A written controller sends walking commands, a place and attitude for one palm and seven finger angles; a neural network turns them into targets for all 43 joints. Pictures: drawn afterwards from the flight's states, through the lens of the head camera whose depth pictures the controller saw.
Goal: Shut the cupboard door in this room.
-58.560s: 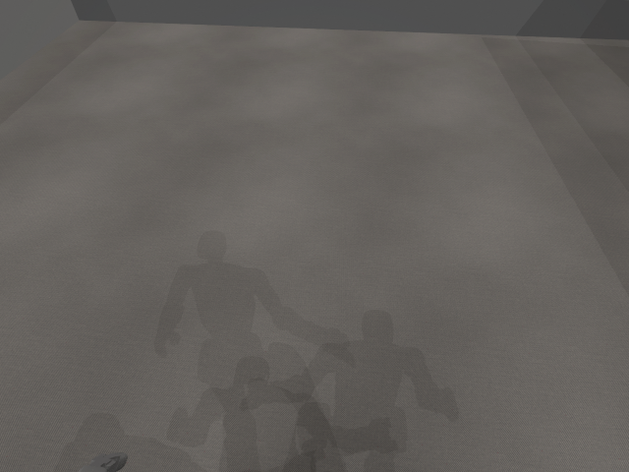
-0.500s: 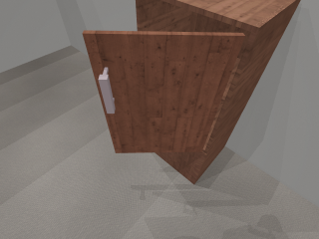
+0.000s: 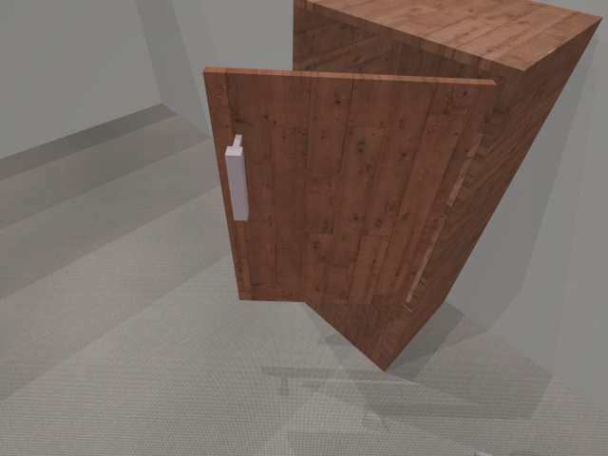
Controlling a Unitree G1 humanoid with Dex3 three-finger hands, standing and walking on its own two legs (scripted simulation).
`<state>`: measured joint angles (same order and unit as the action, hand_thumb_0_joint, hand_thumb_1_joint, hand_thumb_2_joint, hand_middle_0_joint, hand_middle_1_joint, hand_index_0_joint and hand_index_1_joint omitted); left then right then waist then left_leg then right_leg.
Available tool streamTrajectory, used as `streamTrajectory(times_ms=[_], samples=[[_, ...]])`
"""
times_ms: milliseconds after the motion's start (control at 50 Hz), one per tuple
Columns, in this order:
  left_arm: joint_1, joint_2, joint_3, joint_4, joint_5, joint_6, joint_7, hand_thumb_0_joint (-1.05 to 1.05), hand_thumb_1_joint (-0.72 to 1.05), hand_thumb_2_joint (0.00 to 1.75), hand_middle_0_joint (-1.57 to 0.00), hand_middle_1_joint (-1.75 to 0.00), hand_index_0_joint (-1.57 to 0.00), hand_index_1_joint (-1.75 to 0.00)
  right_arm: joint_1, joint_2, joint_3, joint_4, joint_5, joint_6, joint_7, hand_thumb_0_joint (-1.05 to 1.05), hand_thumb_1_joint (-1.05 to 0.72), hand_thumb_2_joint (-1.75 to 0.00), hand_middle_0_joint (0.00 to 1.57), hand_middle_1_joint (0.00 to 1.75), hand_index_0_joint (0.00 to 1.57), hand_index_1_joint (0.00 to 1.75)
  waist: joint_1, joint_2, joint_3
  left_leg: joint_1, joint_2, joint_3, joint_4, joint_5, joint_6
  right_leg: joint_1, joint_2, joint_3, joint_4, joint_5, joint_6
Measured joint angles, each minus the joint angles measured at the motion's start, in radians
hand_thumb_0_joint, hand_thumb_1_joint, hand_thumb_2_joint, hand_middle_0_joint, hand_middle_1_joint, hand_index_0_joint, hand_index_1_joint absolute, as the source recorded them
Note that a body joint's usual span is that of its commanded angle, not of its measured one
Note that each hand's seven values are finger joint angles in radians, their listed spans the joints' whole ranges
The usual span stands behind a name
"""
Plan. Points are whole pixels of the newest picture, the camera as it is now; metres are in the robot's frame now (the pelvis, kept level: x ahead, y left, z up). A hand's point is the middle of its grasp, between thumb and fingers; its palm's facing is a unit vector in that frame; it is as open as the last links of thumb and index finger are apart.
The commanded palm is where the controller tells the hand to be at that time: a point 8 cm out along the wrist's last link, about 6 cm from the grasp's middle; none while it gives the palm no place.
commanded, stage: look again from close up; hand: left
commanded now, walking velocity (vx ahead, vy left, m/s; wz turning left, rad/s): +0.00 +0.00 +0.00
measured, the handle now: (239, 178) +0.53 +0.16 +0.08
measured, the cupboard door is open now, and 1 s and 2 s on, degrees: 44 44 44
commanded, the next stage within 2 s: shuffle to correct the standing spot in 0.18 s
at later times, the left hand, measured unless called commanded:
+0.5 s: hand out of the picture -0.03 +0.23 -0.17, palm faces -0.02 -0.97 -0.23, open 7.4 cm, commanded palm none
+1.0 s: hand out of the picture +0.02 +0.16 -0.17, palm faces +0.03 -0.99 -0.15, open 7.4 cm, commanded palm none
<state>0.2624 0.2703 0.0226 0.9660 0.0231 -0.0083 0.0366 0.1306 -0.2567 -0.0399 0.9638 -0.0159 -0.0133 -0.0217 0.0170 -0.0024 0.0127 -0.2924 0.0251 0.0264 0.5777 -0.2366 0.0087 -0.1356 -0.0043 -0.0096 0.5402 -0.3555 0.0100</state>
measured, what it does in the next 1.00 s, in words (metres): lifts its right foot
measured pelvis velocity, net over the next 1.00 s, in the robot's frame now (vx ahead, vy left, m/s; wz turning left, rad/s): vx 0.02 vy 0.00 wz -0.01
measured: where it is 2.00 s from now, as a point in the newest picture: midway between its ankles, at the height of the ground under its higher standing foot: outside the picture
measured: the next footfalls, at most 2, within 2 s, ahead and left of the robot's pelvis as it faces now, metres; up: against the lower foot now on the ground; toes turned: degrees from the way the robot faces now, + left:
right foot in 1.02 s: +0.08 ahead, -0.14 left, +0.00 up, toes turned -5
left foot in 1.28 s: +0.14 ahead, +0.08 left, +0.00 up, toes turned +11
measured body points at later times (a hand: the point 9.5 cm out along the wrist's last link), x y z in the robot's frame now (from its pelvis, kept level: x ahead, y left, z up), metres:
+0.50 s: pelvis -0.03 +0.03 +0.01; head -0.03 +0.04 +0.46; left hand -0.03 +0.28 -0.15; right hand +0.01 -0.23 -0.13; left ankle +0.05 +0.11 -0.73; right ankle -0.04 -0.13 -0.73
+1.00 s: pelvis +0.02 +0.00 +0.01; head +0.02 +0.00 +0.46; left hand +0.02 +0.21 -0.15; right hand -0.02 -0.21 -0.15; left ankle +0.05 +0.12 -0.73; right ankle +0.03 -0.13 -0.72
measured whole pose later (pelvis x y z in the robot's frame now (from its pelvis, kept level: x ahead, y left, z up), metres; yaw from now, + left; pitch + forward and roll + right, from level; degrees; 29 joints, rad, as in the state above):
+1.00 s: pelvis +0.02 +0.00 +0.01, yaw -1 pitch +0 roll -1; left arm 0.35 0.12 0.04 1.03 0.03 0.01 0.00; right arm 0.37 -0.10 -0.05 1.10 -0.03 -0.02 -0.03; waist -0.03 0.00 0.00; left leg -0.29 0.05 0.06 0.52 -0.23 0.02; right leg -0.32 -0.04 -0.08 0.66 -0.36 -0.01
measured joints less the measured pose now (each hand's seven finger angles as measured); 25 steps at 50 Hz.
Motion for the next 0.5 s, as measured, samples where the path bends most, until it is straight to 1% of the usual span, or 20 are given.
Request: streamTrajectory(times_ms=[140, 280, 340, 380, 440, 500], samples=[[-0.046, 0.062, -0.006, -0.012, 0.000, 0.002, -0.018, 0.00, 0.91, 0.89, -0.20, -0.30, -0.20, -0.30, -0.025, -0.042, 0.017, -0.010, -0.003, 0.000, 0.017, 0.01, -0.91, -0.90, 0.20, 0.30, 0.20, 0.30, -0.001, 0.000, -0.014, 0.003, -0.016, 0.004, -0.056, 0.050, 0.017, 0.002, -0.015, 0.001, -0.051, 0.048, 0.018], [-0.050, 0.078, -0.016, 0.009, 0.002, 0.007, -0.027, 0.00, 0.91, 0.89, -0.20, -0.30, -0.20, -0.30, 0.002, -0.054, 0.027, 0.020, -0.001, 0.005, 0.027, 0.01, -0.91, -0.90, 0.20, 0.30, 0.20, 0.30, -0.008, -0.003, -0.012, 0.006, -0.033, 0.010, -0.111, 0.095, 0.032, -0.002, -0.031, 0.004, -0.091, 0.086, 0.029], [-0.036, 0.069, -0.018, 0.027, 0.001, 0.011, -0.024, 0.00, 0.91, 0.89, -0.20, -0.30, -0.20, -0.30, 0.023, -0.048, 0.028, 0.042, -0.002, 0.011, 0.027, 0.01, -0.91, -0.90, 0.20, 0.30, 0.20, 0.30, -0.012, -0.006, -0.011, 0.006, -0.039, 0.013, -0.129, 0.109, 0.035, -0.007, -0.038, 0.006, -0.100, 0.095, 0.032], [-0.015, 0.053, -0.020, 0.043, 0.001, 0.018, -0.018, 0.00, 0.91, 0.89, -0.20, -0.30, -0.20, -0.30, 0.042, -0.033, 0.029, 0.058, -0.003, 0.019, 0.025, 0.01, -0.91, -0.90, 0.20, 0.30, 0.20, 0.30, -0.016, -0.009, -0.015, 0.006, -0.041, 0.016, -0.135, 0.109, 0.033, -0.012, -0.040, 0.009, -0.098, 0.089, 0.032], [0.028, 0.018, -0.024, 0.065, 0.004, 0.030, -0.018, 0.00, 0.91, 0.89, -0.19, -0.30, -0.20, -0.30, 0.077, 0.000, 0.032, 0.082, -0.005, 0.034, 0.024, 0.01, -0.91, -0.90, 0.20, 0.30, 0.20, 0.30, -0.019, -0.013, -0.020, 0.004, -0.039, 0.023, -0.130, 0.084, 0.033, -0.022, -0.040, 0.014, -0.079, 0.040, 0.019], [0.076, -0.021, -0.027, 0.082, 0.005, 0.037, -0.024, 0.00, 0.91, 0.89, -0.19, -0.30, -0.20, -0.30, 0.111, 0.036, 0.032, 0.102, -0.005, 0.043, 0.021, 0.01, -0.91, -0.90, 0.20, 0.30, 0.20, 0.30, -0.019, -0.015, -0.014, -0.002, -0.032, 0.029, -0.117, 0.068, 0.034, -0.030, -0.035, 0.018, -0.067, 0.024, 0.005]])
